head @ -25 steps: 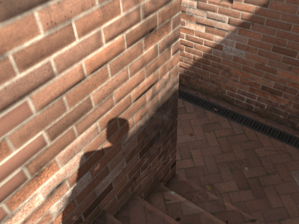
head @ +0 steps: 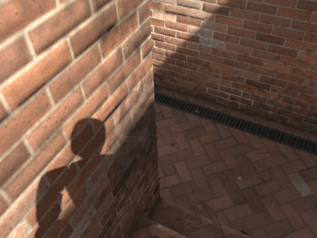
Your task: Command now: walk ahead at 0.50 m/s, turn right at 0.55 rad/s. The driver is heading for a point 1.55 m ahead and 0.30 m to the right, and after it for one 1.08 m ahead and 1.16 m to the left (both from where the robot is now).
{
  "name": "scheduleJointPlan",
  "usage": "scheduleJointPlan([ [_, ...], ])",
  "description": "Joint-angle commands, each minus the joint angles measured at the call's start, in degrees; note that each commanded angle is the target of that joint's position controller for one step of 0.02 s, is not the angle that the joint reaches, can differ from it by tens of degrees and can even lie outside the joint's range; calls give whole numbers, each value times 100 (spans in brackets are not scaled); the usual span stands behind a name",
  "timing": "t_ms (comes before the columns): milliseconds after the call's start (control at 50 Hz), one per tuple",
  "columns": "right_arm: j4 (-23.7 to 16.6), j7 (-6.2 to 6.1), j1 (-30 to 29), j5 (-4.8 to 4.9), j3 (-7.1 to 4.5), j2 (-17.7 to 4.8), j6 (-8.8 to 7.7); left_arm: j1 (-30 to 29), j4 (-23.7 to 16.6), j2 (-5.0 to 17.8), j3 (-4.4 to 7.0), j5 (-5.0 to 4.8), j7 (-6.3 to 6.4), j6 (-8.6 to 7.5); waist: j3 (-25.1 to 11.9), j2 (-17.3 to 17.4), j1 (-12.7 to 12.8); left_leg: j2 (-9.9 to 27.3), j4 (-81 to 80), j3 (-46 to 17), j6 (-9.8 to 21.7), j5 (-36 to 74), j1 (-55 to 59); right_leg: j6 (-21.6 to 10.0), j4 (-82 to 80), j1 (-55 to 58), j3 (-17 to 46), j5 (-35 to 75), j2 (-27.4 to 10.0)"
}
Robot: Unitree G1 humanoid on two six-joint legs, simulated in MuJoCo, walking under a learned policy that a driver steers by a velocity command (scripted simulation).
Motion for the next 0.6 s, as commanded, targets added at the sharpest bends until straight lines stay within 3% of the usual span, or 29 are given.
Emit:
scheduleJointPlan([
  [20, 669, -14, 2985, -325, -336, -1086, 52, 369, -113, 651, 292, -265, 42, 163, -684, 738, -1235, 1478, 1637, -396, 374, 3418, 4648, 170, 3949, -3684, -36, -894, 57],
  [40, 685, 150, 3165, -406, -240, -966, -5, 1022, -151, 388, 180, -381, 186, 232, -1260, 892, -969, 2543, 2996, -1139, 1047, 4578, 5660, 284, 4332, -5051, -158, -1097, -414],
  [60, 469, 223, 3042, -274, -167, -528, -46, 631, -183, 470, 131, -215, 210, 267, -1298, 346, -1140, 2397, 2645, -1067, 1147, 2424, 5053, 307, 3561, -5358, -291, -433, -972],
  [80, 380, 220, 2837, -228, -182, -424, -95, 40, -304, 461, 167, 0, 183, 305, -958, 262, -1235, 2179, 2274, -1062, 1305, 922, 3985, 289, 3487, -5289, -434, 246, -1111],
  [100, 297, 117, 2306, -144, -266, -737, -172, -470, -629, 626, 208, 135, 61, 370, -612, 327, -980, 2447, 1543, -1729, 1814, -1923, 2387, 443, 2443, -4879, -403, 1594, -1334],
  [120, 408, 33, 2179, -45, -180, -480, -265, -1139, -724, 849, 299, 372, 40, 417, 110, -184, -1005, 2224, 1320, -1499, 1666, -1507, 1152, 588, 1540, -4481, -45, 2558, -1490],
  [140, 499, 4, 2391, -36, -145, -593, -324, -1160, -769, 592, 294, 287, 9, 509, 497, -103, -875, 1938, 1198, -1033, 1552, -902, 11, 725, 756, -3856, -281, 3140, -1397],
  [160, 604, -30, 2349, 16, -91, -447, -379, -1206, -859, 389, 254, 219, 5, 538, 667, -113, -764, 1804, 1295, -762, 1408, -343, -417, 881, -91, -3583, -301, 3743, -1395],
  [180, 659, -64, 2467, 60, -99, -576, -380, -1181, -860, 265, 225, 243, -7, 614, 492, -117, -737, 1766, 1311, -530, 1330, 245, -587, 853, -363, -3129, -560, 4038, -1331],
  [200, 654, -51, 2456, -8, -163, -858, -402, -818, -726, 247, 234, 211, -7, 680, 27, 305, -605, 1809, 1545, -595, 1319, 158, -334, 749, 122, -2937, -735, 4646, -1220],
  [220, 588, -43, 2325, 80, -173, -929, -409, -849, -826, 327, 268, 191, 9, 716, -22, 421, -527, 1921, 1694, -597, 1284, 43, -311, 678, 232, -3028, -737, 4441, -1211],
  [240, 809, -67, 2484, 195, -73, -369, -446, -1217, -973, 560, 373, 168, -12, 662, 71, 271, -541, 1315, 2033, -86, 828, -1480, 2, 575, -914, -3311, -223, 5824, -1371],
  [260, 823, -82, 2547, 164, -14, -233, -476, -1541, -1098, 472, 343, 140, 1, 629, 94, 468, -744, 1193, 2175, 70, 598, -2402, 95, 484, -1382, -3296, -400, 6426, -1240],
  [280, 846, -118, 2583, 175, 57, -112, -433, -1927, -1263, 385, 304, 138, -76, 583, 322, 211, -784, 1023, 2253, 278, 545, -3604, -568, 436, -2120, -2858, -524, 7311, -1099],
  [300, 887, -171, 2552, 142, 79, -102, -415, -2197, -1384, 275, 255, 182, -126, 559, 447, 269, -813, 1091, 2471, 214, 486, -4579, -697, 446, -2409, -2705, -509, 7981, -1049],
  [320, 883, -176, 2589, 101, 79, -175, -366, -2324, -1442, 137, 190, 157, -190, 542, 533, 40, -883, 1040, 2581, 371, 423, -5276, -982, 448, -2826, -2304, -657, 8188, -955],
  [340, 884, -188, 2577, 88, 60, -280, -351, -2562, -1507, 85, 137, 94, -260, 494, 778, 62, -961, 1073, 2642, 429, 426, -5428, -1149, 485, -3212, -2034, -730, 8250, -945],
  [360, 764, -169, 2445, 18, -21, -547, -354, -2789, -1597, 130, 145, 28, -253, 487, 1063, 96, -1020, 1186, 2849, 535, 422, -5227, -1323, 514, -3591, -1875, -966, 8039, -958],
  [400, 860, -175, 2936, -61, -3, -400, -275, -3120, -1672, 234, 137, -85, -237, 411, 1335, 194, -1396, 1183, 3508, 639, 445, -4893, -833, 532, -4386, -1846, -1159, 7939, -1104],
  [420, 931, -225, 3158, -114, -14, -371, -168, -3192, -1712, 220, 136, -76, -252, 400, 1470, 217, -1556, 1280, 3813, 563, 528, -4528, -452, 459, -4783, -2050, -1188, 7519, -1222],
  [440, 980, -245, 3346, -165, -20, -389, -40, -3097, -1692, 253, 152, -33, -245, 380, 1471, 197, -1664, 1335, 4192, 502, 627, -3884, -180, 387, -5042, -1994, -1307, 6915, -1245],
  [460, 1005, -250, 3429, -217, -61, -514, 106, -2770, -1577, 332, 208, -38, -241, 346, 1350, 118, -1560, 1384, 4815, 478, 759, -3120, 45, 257, -5339, -1759, -1337, 6129, -1280],
  [480, 1055, -277, 3444, -302, -71, -610, 249, -2121, -1258, 346, 266, -155, -214, 373, 885, 163, -1292, 1468, 5574, 462, 876, -2658, 199, 40, -5516, -1096, -1321, 6002, -1451],
  [500, 995, -258, 3335, -234, -118, -688, 274, -1205, -900, 438, 323, -64, -199, 390, 343, -92, -815, 1204, 6672, 506, 919, -2348, -157, -49, -5882, 317, -1280, 5834, -1343],
  [520, 775, -215, 2993, -277, -151, -730, 250, -183, -525, 901, 507, 80, -181, 345, 17, -867, -298, 697, 9213, 912, 737, -3809, -1077, -315, -5979, 1487, -997, 6644, -1527],
  [540, 453, -44, 3321, -123, -112, -288, 200, -14, -472, 1437, 567, -45, -298, 428, -692, -1993, -761, 63, 11462, 1220, 394, -8516, -3904, -712, -2828, 3636, -393, 10601, -2456],
  [560, 85, -40, 3265, -74, -104, -584, 145, 79, -592, 1606, 619, -427, -284, 514, -1606, -1623, -590, 314, 11530, 735, 314, -8153, -4718, -1082, -2851, 4042, 590, 10222, -2945],
  [580, -263, -73, 2432, -216, -149, -657, 111, 71, -610, 1579, 624, -405, -184, 554, -1455, -1331, -350, 298, 10936, 199, 229, -7506, -5396, -1543, -3917, 3486, 1407, 7335, -3282],
  [600, -193, -102, 2163, -269, -131, -601, 112, -25, -542, 1452, 560, -277, -61, 605, -837, -1183, -528, 476, 9813, -106, 167, -7120, -5488, -1644, -4687, 2419, 2052, 4056, -3351],
])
